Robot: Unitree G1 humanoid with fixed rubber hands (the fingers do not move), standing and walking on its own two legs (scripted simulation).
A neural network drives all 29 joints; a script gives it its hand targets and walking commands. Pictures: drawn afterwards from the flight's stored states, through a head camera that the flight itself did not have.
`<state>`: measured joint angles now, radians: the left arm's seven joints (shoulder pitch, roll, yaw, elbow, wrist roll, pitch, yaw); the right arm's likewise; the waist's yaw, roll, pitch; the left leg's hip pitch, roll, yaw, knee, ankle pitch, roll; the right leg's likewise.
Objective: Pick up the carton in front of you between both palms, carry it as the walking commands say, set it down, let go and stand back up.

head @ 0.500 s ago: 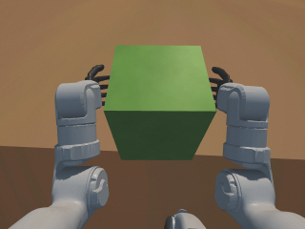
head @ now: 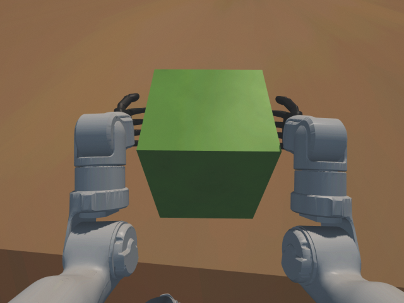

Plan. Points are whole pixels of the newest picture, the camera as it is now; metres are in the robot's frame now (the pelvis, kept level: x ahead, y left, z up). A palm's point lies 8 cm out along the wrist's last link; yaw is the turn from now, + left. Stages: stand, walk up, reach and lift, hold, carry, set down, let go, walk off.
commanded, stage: carry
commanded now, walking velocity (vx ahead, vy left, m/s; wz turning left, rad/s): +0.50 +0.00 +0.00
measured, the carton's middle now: (207, 149) +0.40 +0.00 +0.09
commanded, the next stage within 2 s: none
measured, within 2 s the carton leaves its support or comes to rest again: neither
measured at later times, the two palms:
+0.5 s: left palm (147, 44) +0.65 +0.14 +0.19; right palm (266, 37) +0.68 -0.16 +0.20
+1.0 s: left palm out of the picture +0.96 +0.14 +0.20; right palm (251, 0) +0.94 -0.16 +0.20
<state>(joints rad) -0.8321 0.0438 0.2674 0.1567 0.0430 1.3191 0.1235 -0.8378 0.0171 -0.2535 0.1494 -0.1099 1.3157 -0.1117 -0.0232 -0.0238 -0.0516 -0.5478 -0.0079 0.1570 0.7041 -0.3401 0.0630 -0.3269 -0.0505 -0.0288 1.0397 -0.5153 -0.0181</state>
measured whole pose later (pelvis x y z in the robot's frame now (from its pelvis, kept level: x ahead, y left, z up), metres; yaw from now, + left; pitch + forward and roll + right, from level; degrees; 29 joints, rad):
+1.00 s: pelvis +0.59 +0.01 +0.07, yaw +0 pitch +5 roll -2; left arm -0.77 -0.01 0.25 0.18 0.09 1.32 0.12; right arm -0.73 0.01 -0.25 0.17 -0.07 1.29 -0.12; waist -0.07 0.01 -0.04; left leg -0.29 0.00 0.11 0.43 -0.24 0.08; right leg -0.62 -0.02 -0.04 1.01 -0.34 -0.01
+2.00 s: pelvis +1.20 +0.02 +0.08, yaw -2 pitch +3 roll -1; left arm -0.17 -0.13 0.10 -0.31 0.14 1.23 0.08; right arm -0.16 0.13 -0.11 -0.30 -0.12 1.21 -0.09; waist -0.02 -0.01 -0.11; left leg -0.17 0.04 0.22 0.32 -0.21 0.04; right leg -0.58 -0.10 -0.12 0.71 -0.19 0.02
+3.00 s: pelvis +1.33 +0.01 +0.06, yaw +2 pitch +2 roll +0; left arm -0.12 -0.13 0.08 -0.18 0.16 1.12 0.06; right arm -0.12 0.13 -0.09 -0.18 -0.16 1.12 -0.06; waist 0.00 0.01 -0.14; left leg -0.14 0.06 0.16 0.54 -0.42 0.00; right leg -0.37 -0.09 -0.20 0.56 -0.20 -0.02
